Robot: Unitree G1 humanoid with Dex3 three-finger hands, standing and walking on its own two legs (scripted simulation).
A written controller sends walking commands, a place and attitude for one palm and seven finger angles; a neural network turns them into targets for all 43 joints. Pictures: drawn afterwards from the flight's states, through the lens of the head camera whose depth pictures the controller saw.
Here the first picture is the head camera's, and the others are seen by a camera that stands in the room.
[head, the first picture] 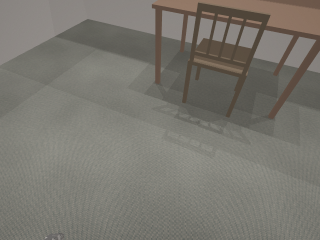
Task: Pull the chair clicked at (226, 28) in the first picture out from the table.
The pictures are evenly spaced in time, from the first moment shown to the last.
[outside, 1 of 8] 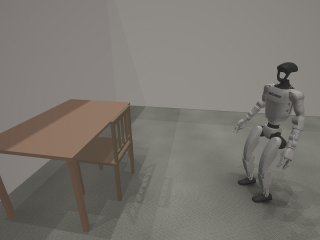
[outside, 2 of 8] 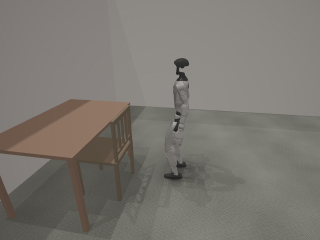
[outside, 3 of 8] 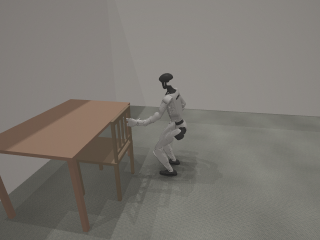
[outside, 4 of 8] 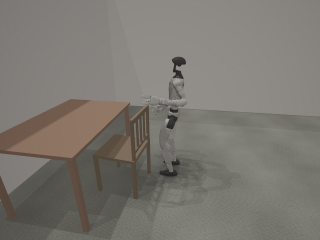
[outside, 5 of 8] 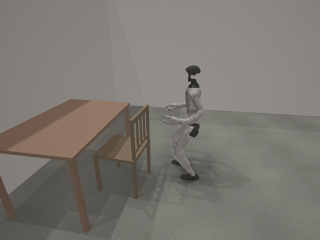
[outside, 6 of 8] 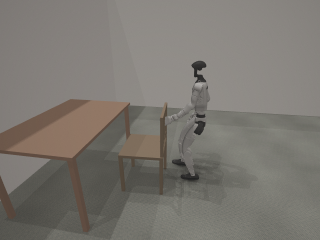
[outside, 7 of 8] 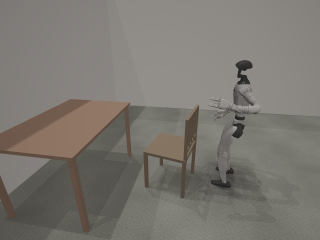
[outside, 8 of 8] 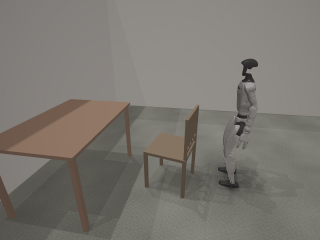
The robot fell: no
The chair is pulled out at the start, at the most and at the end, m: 0.00 0.66 0.65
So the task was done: yes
